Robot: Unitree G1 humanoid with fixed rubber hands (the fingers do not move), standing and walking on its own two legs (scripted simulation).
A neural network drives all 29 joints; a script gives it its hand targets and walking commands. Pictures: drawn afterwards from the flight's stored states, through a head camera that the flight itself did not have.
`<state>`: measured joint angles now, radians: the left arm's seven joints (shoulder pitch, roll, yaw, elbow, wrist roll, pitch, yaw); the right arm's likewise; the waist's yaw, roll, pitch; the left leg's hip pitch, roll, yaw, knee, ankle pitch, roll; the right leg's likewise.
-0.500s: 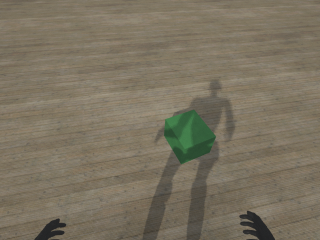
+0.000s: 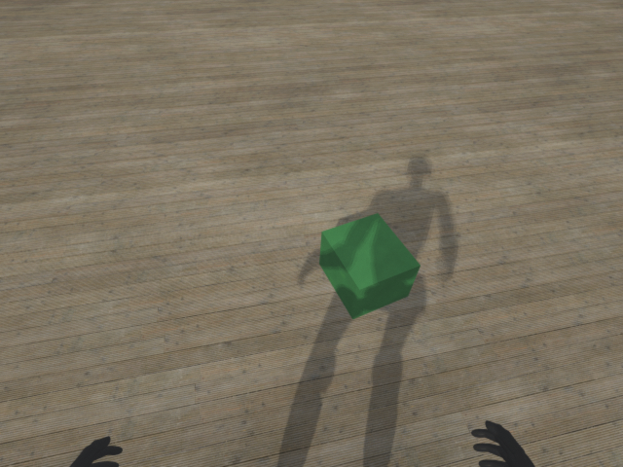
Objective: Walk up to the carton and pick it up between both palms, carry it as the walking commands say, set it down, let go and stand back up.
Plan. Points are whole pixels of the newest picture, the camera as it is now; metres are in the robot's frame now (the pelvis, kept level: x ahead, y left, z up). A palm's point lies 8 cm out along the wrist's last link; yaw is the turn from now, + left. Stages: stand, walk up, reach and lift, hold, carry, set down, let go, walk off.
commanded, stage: stand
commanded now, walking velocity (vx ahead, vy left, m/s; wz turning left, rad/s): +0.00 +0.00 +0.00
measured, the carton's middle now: (365, 264) +0.92 -0.23 -0.65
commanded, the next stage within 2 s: walk up in 1.44 s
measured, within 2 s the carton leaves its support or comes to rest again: neither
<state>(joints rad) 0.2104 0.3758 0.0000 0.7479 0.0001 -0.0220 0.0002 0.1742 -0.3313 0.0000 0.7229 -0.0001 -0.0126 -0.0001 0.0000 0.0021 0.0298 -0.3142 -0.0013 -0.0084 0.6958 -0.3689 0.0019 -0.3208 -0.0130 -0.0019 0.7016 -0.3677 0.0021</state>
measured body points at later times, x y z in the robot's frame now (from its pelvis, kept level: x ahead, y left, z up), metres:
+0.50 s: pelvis -0.01 +0.00 +0.00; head +0.00 +0.00 +0.45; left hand +0.10 +0.30 -0.10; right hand +0.13 -0.28 -0.10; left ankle +0.00 +0.12 -0.72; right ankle +0.00 -0.12 -0.72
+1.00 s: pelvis -0.02 +0.00 +0.01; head +0.00 +0.00 +0.46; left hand +0.08 +0.31 -0.10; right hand +0.10 -0.28 -0.10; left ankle +0.00 +0.12 -0.72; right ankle +0.00 -0.12 -0.72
